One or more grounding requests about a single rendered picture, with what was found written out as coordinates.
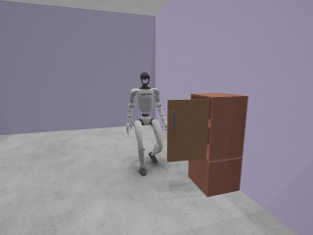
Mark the robot left forearm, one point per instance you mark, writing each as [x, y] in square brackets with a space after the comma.
[161, 113]

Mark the cupboard door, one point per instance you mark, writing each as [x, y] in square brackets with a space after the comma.
[187, 141]

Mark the right robot upper arm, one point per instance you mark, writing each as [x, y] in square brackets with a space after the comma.
[133, 94]

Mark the robot right forearm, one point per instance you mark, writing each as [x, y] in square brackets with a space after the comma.
[129, 114]

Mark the left robot hand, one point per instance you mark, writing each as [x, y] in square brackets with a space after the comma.
[164, 126]

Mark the handle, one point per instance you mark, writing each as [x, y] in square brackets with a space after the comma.
[173, 118]

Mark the left robot upper arm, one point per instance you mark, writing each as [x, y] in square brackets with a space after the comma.
[157, 98]

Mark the robot left foot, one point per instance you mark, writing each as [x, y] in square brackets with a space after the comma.
[153, 157]

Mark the right robot hand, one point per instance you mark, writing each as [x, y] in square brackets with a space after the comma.
[127, 127]

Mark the robot torso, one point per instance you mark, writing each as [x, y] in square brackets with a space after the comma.
[145, 102]

